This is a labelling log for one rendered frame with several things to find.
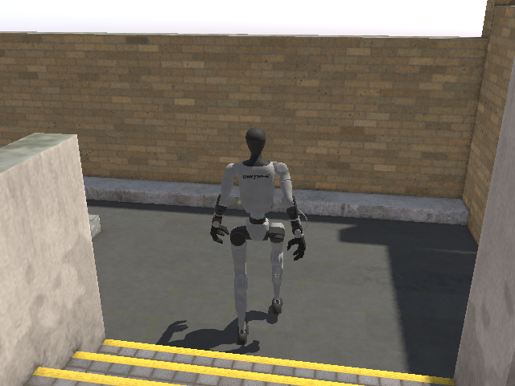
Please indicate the right robot hand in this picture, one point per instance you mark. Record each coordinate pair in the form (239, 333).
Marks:
(301, 248)

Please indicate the right robot forearm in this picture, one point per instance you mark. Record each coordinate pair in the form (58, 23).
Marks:
(294, 219)

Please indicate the left robot forearm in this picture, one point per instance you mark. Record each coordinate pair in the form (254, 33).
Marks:
(218, 214)

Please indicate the right robot thigh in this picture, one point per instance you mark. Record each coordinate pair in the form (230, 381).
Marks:
(276, 235)

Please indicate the robot left shin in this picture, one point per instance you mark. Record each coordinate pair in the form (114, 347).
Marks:
(240, 305)

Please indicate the left robot hand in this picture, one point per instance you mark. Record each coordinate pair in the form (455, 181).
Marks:
(219, 231)

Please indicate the left robot upper arm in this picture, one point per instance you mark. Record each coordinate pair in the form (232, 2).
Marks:
(231, 170)

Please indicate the right robot upper arm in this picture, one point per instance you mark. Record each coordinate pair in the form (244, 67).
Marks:
(285, 183)

